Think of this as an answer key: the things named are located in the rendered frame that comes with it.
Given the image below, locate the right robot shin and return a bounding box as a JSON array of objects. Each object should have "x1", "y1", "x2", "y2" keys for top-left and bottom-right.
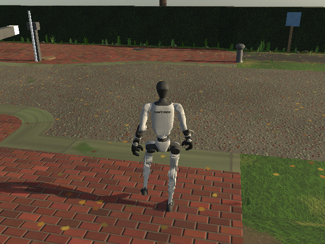
[{"x1": 168, "y1": 171, "x2": 177, "y2": 205}]

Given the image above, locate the robot left thigh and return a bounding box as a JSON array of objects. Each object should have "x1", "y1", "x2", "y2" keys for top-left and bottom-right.
[{"x1": 145, "y1": 141, "x2": 156, "y2": 164}]

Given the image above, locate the left robot hand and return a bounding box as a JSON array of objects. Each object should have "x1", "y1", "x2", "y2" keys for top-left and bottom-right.
[{"x1": 132, "y1": 144, "x2": 143, "y2": 156}]

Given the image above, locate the robot left forearm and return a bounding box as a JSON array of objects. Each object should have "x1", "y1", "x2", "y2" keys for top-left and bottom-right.
[{"x1": 133, "y1": 124, "x2": 143, "y2": 146}]

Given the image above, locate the robot right forearm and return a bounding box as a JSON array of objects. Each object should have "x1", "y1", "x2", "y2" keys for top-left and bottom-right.
[{"x1": 183, "y1": 123, "x2": 192, "y2": 142}]

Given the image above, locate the right robot hand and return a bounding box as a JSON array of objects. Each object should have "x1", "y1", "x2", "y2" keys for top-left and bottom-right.
[{"x1": 181, "y1": 140, "x2": 193, "y2": 150}]

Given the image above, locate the right robot upper arm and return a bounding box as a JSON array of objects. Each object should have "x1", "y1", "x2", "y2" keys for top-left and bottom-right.
[{"x1": 173, "y1": 103, "x2": 187, "y2": 131}]

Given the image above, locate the left robot upper arm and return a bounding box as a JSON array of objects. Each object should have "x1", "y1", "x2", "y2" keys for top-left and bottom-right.
[{"x1": 139, "y1": 103, "x2": 152, "y2": 132}]

